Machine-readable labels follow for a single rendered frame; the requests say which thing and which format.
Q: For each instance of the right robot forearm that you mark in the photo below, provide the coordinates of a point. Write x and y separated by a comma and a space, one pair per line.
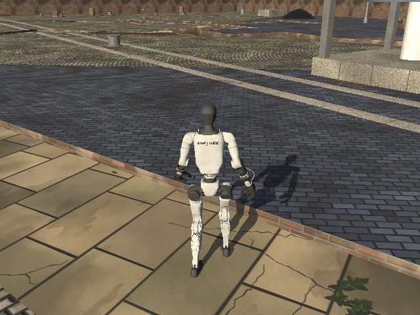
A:
243, 174

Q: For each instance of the robot left upper arm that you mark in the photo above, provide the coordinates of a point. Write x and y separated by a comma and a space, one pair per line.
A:
185, 148

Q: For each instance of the left robot forearm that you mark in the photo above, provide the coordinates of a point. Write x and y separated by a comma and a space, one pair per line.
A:
180, 169

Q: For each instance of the robot right hand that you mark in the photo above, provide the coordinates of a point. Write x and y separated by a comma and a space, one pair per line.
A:
251, 191

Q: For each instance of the robot right thigh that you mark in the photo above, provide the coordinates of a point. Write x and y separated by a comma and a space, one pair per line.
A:
225, 194

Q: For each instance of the robot left hand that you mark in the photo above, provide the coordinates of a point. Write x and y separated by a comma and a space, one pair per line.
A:
183, 179

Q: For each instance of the robot right upper arm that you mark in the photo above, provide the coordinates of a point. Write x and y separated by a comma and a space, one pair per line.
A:
233, 149

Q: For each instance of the left robot shin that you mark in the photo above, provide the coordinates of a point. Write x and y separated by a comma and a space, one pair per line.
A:
196, 240

